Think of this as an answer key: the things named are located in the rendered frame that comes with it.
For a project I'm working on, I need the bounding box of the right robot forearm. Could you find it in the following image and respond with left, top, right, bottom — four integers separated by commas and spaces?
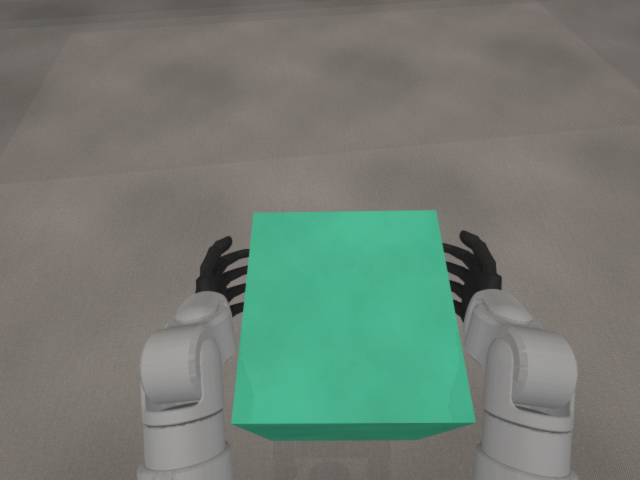
463, 289, 579, 480

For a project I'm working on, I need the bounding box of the carton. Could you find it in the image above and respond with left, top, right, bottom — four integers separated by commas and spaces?
231, 210, 476, 441

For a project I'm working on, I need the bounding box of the right robot hand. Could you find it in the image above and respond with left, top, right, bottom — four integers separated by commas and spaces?
442, 230, 502, 323

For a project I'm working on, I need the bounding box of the left robot forearm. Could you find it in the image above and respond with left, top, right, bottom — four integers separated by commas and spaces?
137, 291, 237, 480

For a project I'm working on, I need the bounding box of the left robot hand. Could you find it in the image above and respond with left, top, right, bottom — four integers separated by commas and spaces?
195, 236, 250, 317

